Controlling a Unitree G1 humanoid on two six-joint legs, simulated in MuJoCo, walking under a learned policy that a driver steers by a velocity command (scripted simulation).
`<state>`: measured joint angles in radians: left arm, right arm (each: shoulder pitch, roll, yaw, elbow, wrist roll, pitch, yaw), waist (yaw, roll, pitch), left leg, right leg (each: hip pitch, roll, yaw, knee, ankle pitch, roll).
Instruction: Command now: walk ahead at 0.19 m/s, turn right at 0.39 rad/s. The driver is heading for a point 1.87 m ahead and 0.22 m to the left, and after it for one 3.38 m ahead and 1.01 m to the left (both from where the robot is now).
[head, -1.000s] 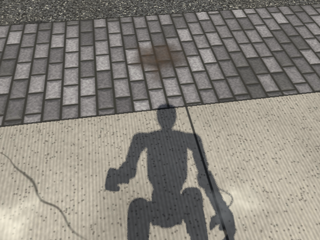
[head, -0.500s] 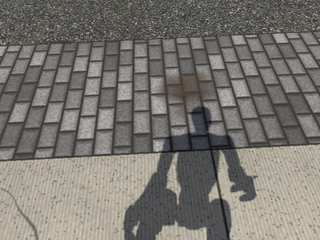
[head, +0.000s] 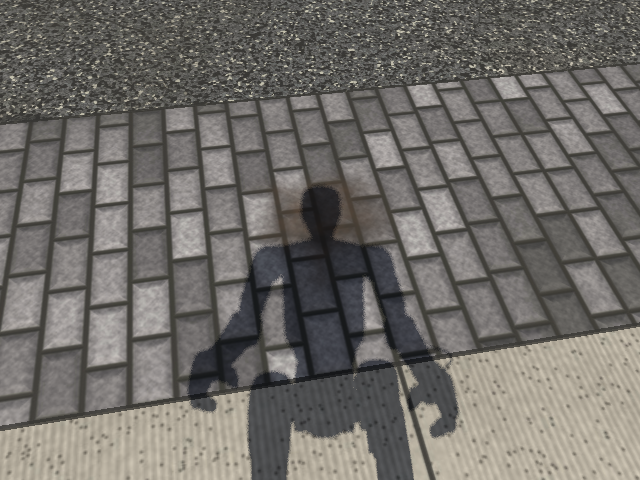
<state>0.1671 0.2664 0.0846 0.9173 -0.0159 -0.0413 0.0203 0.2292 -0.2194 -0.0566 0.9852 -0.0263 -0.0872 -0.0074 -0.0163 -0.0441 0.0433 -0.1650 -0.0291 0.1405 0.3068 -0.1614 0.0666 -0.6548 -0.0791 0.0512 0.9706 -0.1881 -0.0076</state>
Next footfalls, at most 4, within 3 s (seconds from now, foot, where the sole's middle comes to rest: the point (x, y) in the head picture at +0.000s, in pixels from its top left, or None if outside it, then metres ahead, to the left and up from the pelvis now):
0.22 right None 0.19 -0.13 -0.78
0.68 left None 0.15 0.10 -0.78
1.14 right None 0.20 -0.13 -0.78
1.48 left None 0.11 0.11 -0.78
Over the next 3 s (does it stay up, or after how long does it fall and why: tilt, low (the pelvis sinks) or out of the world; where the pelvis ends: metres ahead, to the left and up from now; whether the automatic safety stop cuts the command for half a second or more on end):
stays up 0.89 0.13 -0.02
